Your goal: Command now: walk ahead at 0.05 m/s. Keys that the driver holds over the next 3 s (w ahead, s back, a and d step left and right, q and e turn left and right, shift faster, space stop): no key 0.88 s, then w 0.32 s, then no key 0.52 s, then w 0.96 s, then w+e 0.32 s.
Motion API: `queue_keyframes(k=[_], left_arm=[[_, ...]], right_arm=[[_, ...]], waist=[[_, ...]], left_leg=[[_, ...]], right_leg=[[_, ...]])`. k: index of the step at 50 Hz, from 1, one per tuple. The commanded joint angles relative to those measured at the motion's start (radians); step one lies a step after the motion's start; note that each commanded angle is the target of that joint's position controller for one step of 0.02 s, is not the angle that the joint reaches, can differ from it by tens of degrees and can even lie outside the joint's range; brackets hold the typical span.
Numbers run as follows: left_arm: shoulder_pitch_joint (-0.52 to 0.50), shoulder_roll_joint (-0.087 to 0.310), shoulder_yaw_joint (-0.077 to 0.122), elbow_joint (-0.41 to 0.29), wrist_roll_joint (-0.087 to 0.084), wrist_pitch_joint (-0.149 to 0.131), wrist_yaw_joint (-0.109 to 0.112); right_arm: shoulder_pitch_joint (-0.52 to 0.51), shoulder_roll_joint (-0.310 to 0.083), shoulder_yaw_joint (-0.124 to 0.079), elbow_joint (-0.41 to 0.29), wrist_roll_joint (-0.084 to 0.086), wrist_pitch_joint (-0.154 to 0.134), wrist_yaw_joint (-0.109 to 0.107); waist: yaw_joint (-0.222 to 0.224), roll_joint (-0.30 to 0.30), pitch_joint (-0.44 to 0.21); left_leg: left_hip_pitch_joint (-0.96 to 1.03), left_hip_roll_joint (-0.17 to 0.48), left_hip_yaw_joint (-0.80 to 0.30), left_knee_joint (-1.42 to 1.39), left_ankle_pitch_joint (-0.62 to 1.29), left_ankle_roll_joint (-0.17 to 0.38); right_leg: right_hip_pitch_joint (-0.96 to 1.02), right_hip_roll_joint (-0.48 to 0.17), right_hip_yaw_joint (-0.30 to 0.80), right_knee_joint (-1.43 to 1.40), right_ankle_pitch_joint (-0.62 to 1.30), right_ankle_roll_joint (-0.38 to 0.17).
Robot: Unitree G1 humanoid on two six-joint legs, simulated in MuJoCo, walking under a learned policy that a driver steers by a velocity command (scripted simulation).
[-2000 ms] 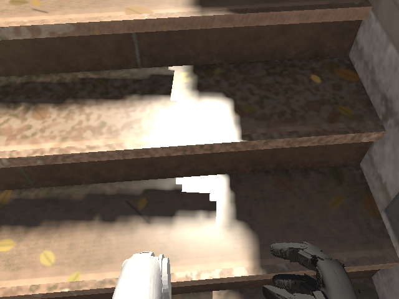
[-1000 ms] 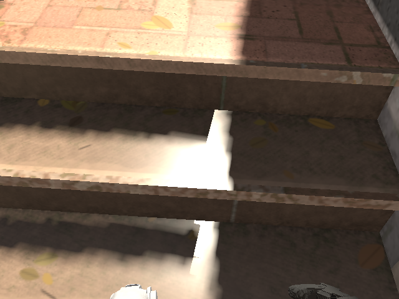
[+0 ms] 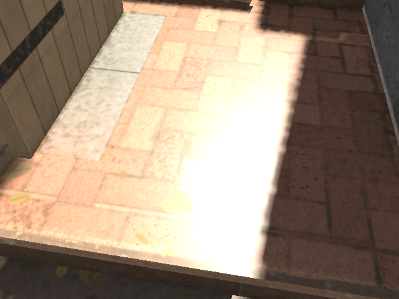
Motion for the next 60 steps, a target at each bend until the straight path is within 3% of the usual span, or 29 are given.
queue_keyframes(k=[1, 2, 3, 5, 7, 8, 10, 14, 18, 44, 46, 48, 51, 52, 53, 54, 55, 56, 57, 58, 59, 60], left_arm=[[0.272, -0.030, -0.014, 0.000, 0.010, 0.036, -0.023], [0.115, 0.002, -0.010, -0.058, 0.013, 0.037, -0.024], [0.082, 0.037, 0.000, -0.072, 0.019, 0.037, -0.025], [0.076, 0.041, 0.001, -0.080, 0.020, 0.025, -0.023], [0.054, 0.055, 0.014, -0.101, 0.023, 0.017, -0.015], [0.057, 0.048, 0.016, -0.107, 0.017, 0.017, -0.009], [0.069, 0.032, 0.016, -0.112, 0.019, 0.015, -0.003], [0.105, 0.008, 0.012, -0.111, 0.020, 0.015, -0.005], [0.119, 0.012, 0.015, -0.118, 0.014, 0.013, -0.004], [0.225, 0.007, 0.016, -0.094, 0.018, 0.032, -0.009], [0.268, 0.008, 0.019, -0.072, 0.020, 0.039, -0.007], [0.308, 0.079, 0.047, -0.055, 0.047, 0.041, 0.013], [0.369, 0.126, 0.068, -0.015, 0.067, 0.040, 0.056], [0.323, 0.117, 0.060, -0.016, 0.075, 0.040, 0.066], [0.241, 0.107, 0.054, -0.038, 0.072, 0.035, 0.073], [0.136, 0.110, 0.053, -0.074, 0.070, 0.033, 0.076], [0.072, 0.131, 0.060, -0.086, 0.066, 0.034, 0.078], [0.084, 0.147, 0.062, -0.062, 0.087, 0.038, 0.082], [0.111, 0.153, 0.065, -0.044, 0.103, 0.045, 0.068], [0.176, 0.098, 0.057, -0.029, 0.121, 0.044, 0.035], [0.267, 0.003, 0.031, 0.005, 0.133, 0.039, 0.008], [0.235, -0.030, 0.022, 0.032, 0.116, 0.032, 0.002]], right_arm=[[-0.106, -0.083, -0.027, -0.079, 0.022, 0.002, 0.022], [-0.113, -0.079, -0.033, -0.077, 0.017, 0.007, 0.033], [-0.098, -0.078, -0.036, -0.073, 0.021, 0.009, 0.038], [-0.058, -0.099, -0.037, -0.049, 0.016, 0.015, 0.040], [-0.044, -0.105, -0.033, -0.039, 0.016, 0.004, 0.033], [-0.048, -0.099, -0.030, -0.041, 0.022, 0.000, 0.031], [-0.049, -0.109, -0.032, -0.038, 0.017, -0.004, 0.027], [-0.039, -0.108, -0.031, -0.033, 0.016, 0.002, 0.030], [-0.038, -0.111, -0.030, -0.030, 0.020, 0.006, 0.025], [-0.043, -0.128, -0.013, 0.018, 0.022, 0.015, 0.013], [-0.008, -0.130, -0.014, 0.039, 0.017, 0.024, 0.011], [-0.026, -0.167, -0.033, 0.027, -0.003, 0.029, 0.002], [-0.090, -0.117, -0.035, -0.013, -0.011, 0.025, -0.025], [-0.081, -0.103, -0.029, -0.019, -0.021, 0.028, -0.038], [-0.035, -0.101, -0.029, -0.020, -0.021, 0.025, -0.049], [0.030, -0.111, -0.035, -0.018, -0.016, 0.020, -0.055], [0.047, -0.119, -0.038, -0.020, -0.009, 0.011, -0.053], [0.097, -0.131, -0.046, 0.007, 0.000, 0.003, -0.047], [0.203, -0.137, -0.053, 0.041, 0.007, -0.008, -0.042], [0.361, -0.186, -0.068, 0.101, 0.003, -0.018, -0.044], [0.572, -0.249, -0.074, 0.167, -0.026, -0.011, -0.049], [0.804, -0.245, -0.068, 0.231, -0.047, 0.007, -0.030]], waist=[[0.107, 0.060, -0.084], [0.053, 0.047, -0.028], [0.032, 0.023, 0.003], [0.017, -0.009, 0.032], [0.016, 0.000, 0.010], [0.018, -0.002, -0.005], [0.015, 0.008, -0.020], [0.013, -0.034, -0.009], [0.010, -0.043, -0.008], [0.003, -0.066, 0.034], [0.003, -0.066, 0.068], [0.027, -0.108, 0.119], [0.081, -0.213, 0.175], [0.063, -0.209, 0.195], [0.022, -0.187, 0.191], [-0.031, -0.165, 0.169], [-0.055, -0.146, 0.152], [-0.077, -0.153, 0.129], [-0.110, -0.131, 0.089], [-0.114, 0.021, -0.007], [-0.136, 0.180, -0.089], [-0.247, 0.287, -0.033]], left_leg=[[0.211, 0.024, -0.061, -0.153, 0.371, 0.089], [0.181, 0.003, -0.057, -0.181, 0.166, 0.060], [0.188, -0.007, -0.070, -0.194, 0.034, 0.052], [0.213, -0.003, -0.091, -0.220, 0.019, 0.071], [0.244, -0.010, -0.080, -0.210, 0.128, 0.075], [0.254, -0.012, -0.070, -0.200, 0.163, 0.070], [0.280, -0.020, -0.056, -0.190, 0.198, 0.065], [0.298, -0.030, -0.046, -0.174, 0.229, 0.067], [0.293, -0.036, -0.033, -0.165, 0.237, 0.063], [0.260, -0.055, 0.002, -0.169, 0.153, 0.036], [0.250, -0.062, 0.011, -0.200, 0.022, 0.040], [0.185, -0.096, 0.038, -0.172, -0.170, 0.063], [-0.069, -0.102, 0.024, 0.002, -0.188, 0.085], [-0.114, -0.059, -0.025, 0.058, -0.115, 0.117], [-0.048, -0.042, -0.039, 0.075, -0.082, 0.139], [0.102, -0.058, -0.012, 0.044, -0.091, 0.154], [0.218, -0.084, 0.020, -0.046, -0.105, 0.159], [0.315, -0.116, 0.051, -0.121, 0.001, 0.165], [0.431, -0.130, 0.054, -0.181, 0.105, 0.170], [0.596, -0.083, -0.070, -0.218, 0.329, 0.239], [0.813, 0.121, -0.391, -0.306, 0.654, 0.409], [0.841, 0.287, -0.653, -0.394, 0.662, 0.547]], right_leg=[[0.085, -0.072, 0.074, -0.079, 0.094, 0.000], [0.023, -0.068, 0.059, -0.083, 0.012, 0.015], [-0.026, -0.064, 0.050, -0.093, -0.053, 0.027], [-0.054, -0.067, 0.049, -0.108, -0.032, 0.035], [-0.030, -0.072, 0.056, -0.097, 0.048, 0.026], [-0.010, -0.077, 0.056, -0.093, 0.062, 0.026], [-0.016, -0.077, 0.058, -0.072, 0.082, 0.019], [-0.030, -0.088, 0.061, -0.071, 0.119, 0.016], [-0.018, -0.098, 0.066, -0.064, 0.171, 0.018], [0.035, -0.098, 0.085, -0.116, 0.262, -0.001], [0.027, -0.102, 0.094, -0.162, 0.089, -0.018], [0.019, -0.146, 0.166, -0.235, -0.204, -0.093], [0.173, -0.362, 0.452, -0.377, -0.389, -0.255], [0.185, -0.430, 0.511, -0.405, -0.314, -0.284], [0.133, -0.439, 0.486, -0.412, -0.234, -0.281], [0.052, -0.398, 0.392, -0.405, -0.145, -0.255], [-0.001, -0.344, 0.303, -0.376, -0.058, -0.233], [-0.001, -0.306, 0.245, -0.319, 0.147, -0.230], [-0.014, -0.257, 0.171, -0.181, 0.381, -0.214], [-0.077, -0.124, 0.038, 0.119, 0.519, -0.134], [-0.352, -0.026, -0.001, 0.529, 0.248, -0.066], [-0.645, 0.076, 0.051, 1.195, -0.217, -0.069]])
Next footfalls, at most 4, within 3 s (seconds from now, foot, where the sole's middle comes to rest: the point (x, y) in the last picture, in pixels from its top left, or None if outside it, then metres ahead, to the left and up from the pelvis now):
1.46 right None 0.31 -0.05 -0.59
1.90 left None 0.34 0.19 -0.59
2.34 right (209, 209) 0.65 0.00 -0.41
2.86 left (142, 135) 0.94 0.21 -0.41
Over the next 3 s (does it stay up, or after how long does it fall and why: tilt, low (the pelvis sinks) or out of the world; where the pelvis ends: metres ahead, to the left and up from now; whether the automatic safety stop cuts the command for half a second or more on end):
stays up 0.85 0.12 0.36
